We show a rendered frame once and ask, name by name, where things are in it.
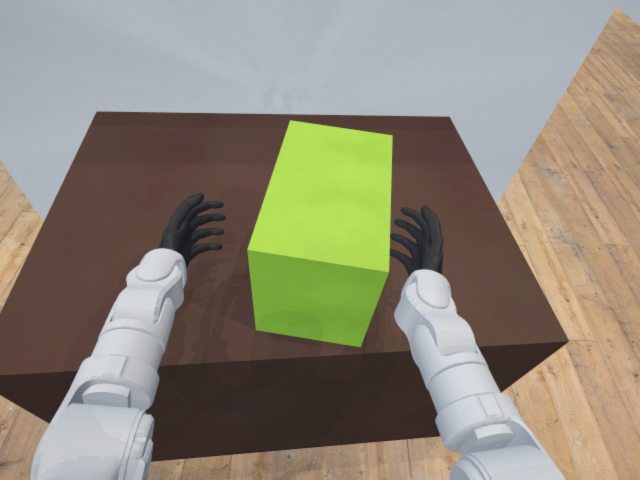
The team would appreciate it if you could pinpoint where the carton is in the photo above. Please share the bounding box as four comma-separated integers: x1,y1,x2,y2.
247,120,393,347

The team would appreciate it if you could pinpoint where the left robot forearm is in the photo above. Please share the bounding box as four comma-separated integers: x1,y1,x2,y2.
30,248,187,480

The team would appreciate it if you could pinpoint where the right robot forearm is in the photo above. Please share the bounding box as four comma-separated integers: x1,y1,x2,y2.
394,269,565,480

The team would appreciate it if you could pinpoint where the robot left upper arm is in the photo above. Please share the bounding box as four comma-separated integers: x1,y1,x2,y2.
36,403,154,480

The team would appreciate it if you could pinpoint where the right robot hand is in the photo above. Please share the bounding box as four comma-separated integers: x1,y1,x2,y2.
390,205,444,278

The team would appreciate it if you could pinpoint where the robot right upper arm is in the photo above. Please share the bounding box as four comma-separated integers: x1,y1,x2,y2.
450,445,563,480

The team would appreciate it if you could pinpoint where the left robot hand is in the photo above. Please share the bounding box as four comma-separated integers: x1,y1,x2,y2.
158,192,226,269

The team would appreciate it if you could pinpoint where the pedestal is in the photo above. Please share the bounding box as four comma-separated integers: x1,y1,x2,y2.
0,111,569,462

